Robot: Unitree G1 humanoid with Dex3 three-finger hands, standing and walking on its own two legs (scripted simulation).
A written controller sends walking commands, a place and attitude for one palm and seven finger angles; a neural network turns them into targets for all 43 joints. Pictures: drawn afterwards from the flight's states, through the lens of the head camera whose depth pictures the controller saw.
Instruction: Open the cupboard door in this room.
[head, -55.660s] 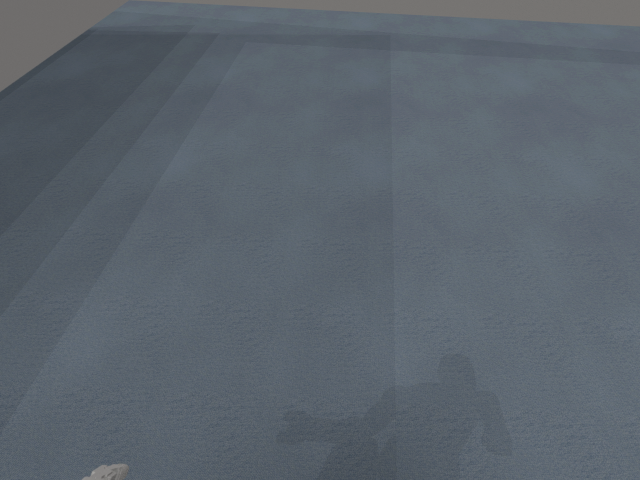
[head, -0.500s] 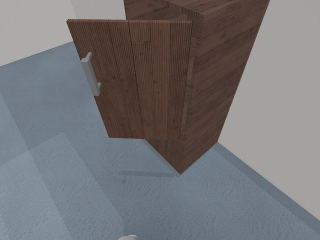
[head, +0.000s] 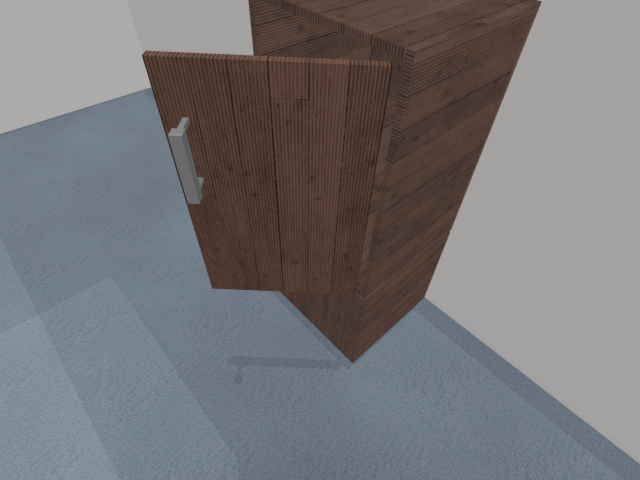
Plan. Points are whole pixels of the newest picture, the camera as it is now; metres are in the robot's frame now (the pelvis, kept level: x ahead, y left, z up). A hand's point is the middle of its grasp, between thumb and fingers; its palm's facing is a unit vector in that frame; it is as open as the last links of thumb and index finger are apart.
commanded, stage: come to a stop and stand still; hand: left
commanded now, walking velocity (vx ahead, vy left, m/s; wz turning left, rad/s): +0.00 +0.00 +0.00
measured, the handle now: (189, 161) +0.60 +0.26 +0.06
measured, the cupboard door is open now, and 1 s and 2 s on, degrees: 46 46 46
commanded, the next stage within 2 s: look again from close up in 0.76 s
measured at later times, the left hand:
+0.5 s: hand out of the picture +0.00 +0.22 -0.15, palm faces -0.01 -0.96 -0.30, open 7.3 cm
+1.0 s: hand out of the picture -0.06 +0.15 -0.17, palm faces +0.01 -0.99 -0.16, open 7.3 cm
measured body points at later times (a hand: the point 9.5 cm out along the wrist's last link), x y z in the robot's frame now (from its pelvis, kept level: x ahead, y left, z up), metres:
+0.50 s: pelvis -0.03 +0.00 +0.01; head -0.04 +0.00 +0.46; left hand +0.01 +0.27 -0.13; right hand +0.04 -0.28 -0.12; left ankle +0.00 +0.09 -0.73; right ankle -0.01 -0.15 -0.73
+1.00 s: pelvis -0.05 -0.01 +0.01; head -0.05 +0.00 +0.46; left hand -0.06 +0.20 -0.15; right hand -0.06 -0.22 -0.15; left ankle +0.00 +0.09 -0.73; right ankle -0.01 -0.15 -0.73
